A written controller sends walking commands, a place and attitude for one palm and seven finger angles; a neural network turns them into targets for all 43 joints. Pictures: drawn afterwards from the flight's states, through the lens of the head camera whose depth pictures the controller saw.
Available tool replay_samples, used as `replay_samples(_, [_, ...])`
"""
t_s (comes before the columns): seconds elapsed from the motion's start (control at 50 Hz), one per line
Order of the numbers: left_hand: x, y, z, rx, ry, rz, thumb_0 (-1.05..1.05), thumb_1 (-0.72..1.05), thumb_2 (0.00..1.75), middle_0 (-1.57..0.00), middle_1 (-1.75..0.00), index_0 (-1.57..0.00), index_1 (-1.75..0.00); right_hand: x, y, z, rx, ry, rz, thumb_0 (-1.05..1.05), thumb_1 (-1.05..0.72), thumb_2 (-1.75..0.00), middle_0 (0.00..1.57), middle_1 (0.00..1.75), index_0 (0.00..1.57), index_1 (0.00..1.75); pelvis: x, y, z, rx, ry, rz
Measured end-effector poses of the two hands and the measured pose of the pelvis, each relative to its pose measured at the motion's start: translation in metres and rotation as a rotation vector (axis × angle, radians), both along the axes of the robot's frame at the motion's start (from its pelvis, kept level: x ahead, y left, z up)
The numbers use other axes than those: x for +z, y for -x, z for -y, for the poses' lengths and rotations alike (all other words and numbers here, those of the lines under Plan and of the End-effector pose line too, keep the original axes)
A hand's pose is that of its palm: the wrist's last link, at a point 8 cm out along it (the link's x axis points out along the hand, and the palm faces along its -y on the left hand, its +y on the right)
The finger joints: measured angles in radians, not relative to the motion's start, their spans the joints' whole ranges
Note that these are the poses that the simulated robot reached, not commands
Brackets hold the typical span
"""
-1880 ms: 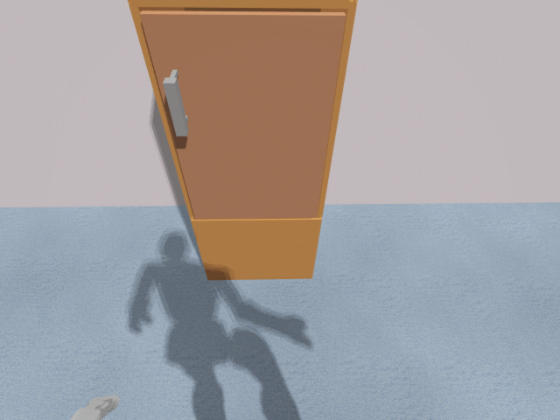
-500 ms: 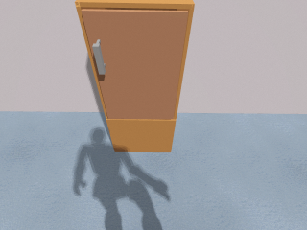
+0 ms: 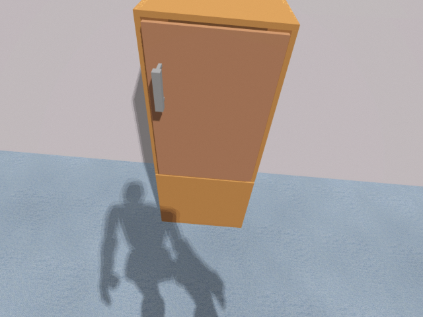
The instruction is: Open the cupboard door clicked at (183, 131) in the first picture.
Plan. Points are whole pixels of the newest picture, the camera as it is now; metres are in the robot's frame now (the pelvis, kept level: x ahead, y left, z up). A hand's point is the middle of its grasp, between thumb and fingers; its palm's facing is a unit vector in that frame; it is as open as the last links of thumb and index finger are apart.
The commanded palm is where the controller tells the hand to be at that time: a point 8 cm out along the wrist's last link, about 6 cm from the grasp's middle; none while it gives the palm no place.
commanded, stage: take the last steps up to it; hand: left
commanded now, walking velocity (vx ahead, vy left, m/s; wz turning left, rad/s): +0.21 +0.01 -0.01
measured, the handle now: (159, 87) +0.70 +0.21 +0.08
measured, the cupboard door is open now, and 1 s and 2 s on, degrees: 0 0 0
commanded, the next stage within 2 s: come to a stop and stand still in 0.22 s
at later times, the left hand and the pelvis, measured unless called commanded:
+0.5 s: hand (148, 289) +0.22 +0.16 -0.17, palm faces +0.03 -0.98 -0.22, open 7.3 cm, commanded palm none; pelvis +0.13 -0.02 -0.01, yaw +3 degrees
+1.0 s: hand out of the picture +0.07 +0.25 -0.17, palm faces +0.13 -0.97 -0.20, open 7.3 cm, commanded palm none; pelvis +0.09 +0.06 +0.01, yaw +3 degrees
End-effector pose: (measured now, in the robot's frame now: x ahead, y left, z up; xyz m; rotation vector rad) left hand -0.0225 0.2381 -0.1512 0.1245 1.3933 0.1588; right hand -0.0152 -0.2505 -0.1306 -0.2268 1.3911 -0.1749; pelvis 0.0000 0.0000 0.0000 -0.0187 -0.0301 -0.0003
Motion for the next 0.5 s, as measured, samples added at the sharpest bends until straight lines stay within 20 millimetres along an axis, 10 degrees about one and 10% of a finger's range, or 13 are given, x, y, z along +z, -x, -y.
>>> replay_samples(0.12, [0.005,-0.017,0.0,-0.034,0.028,-0.102,0.01,0.91,0.9,-0.2,-0.3,-0.2,-0.3,0.004,0.022,-0.04,-0.091,-0.036,-0.062,0.0,-0.91,-0.89,0.2,0.3,0.2,0.3,0.006,-0.029,-0.011,-0.016,-0.006,-0.011])
replay_samples(0.3, [0.015,-0.137,0.006,-0.066,-0.006,0.059,0.02,0.94,0.9,-0.2,-0.3,-0.2,-0.3,0.008,0.043,-0.071,-0.169,-0.127,-0.28,0.0,-0.91,-0.89,0.2,0.3,0.2,0.3,0.008,-0.075,-0.003,-0.001,-0.018,-0.01])
replay_samples(0.4, [0.011,-0.208,0.02,-0.088,-0.044,0.181,0.01,0.93,0.9,-0.2,-0.3,-0.2,-0.3,-0.013,0.015,-0.057,-0.187,-0.151,-0.312,0.0,-0.9,-0.89,0.21,0.3,0.2,0.3,-0.01,-0.113,0.014,0.007,-0.029,0.0])
replay_samples(0.5, [0.016,-0.235,0.034,-0.055,-0.047,0.249,0.01,0.92,0.9,-0.2,-0.3,-0.2,-0.3,-0.025,-0.057,-0.026,-0.137,-0.108,-0.208,0.0,-0.91,-0.89,0.2,0.3,0.2,0.3,-0.008,-0.126,0.02,0.051,-0.011,0.013])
